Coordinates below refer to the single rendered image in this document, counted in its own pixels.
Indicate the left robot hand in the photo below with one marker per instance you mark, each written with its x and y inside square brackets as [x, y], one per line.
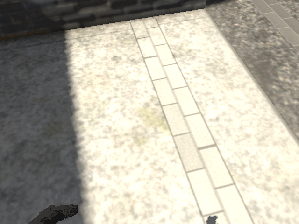
[53, 214]

